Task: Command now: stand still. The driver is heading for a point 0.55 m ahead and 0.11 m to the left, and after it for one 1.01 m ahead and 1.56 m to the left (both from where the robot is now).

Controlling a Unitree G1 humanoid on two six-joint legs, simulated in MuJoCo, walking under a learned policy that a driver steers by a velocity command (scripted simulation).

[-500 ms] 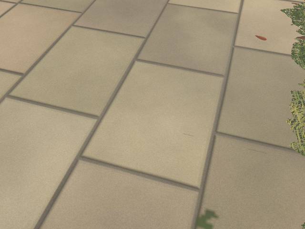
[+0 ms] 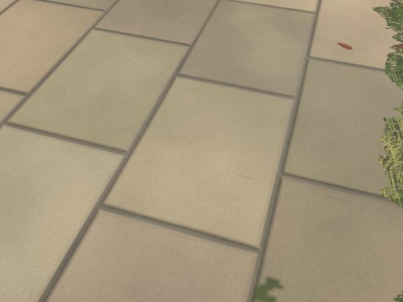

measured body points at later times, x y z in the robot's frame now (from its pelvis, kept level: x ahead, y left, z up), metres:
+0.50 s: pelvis -0.02 +0.00 +0.00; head -0.01 +0.00 +0.45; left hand -0.03 +0.23 -0.16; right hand -0.02 -0.24 -0.16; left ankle -0.01 +0.13 -0.74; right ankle -0.05 -0.10 -0.74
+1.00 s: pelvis +0.11 +0.07 +0.01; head +0.11 +0.09 +0.46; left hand +0.22 +0.32 -0.13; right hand +0.04 -0.16 -0.13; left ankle +0.05 +0.15 -0.74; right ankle +0.15 -0.09 -0.65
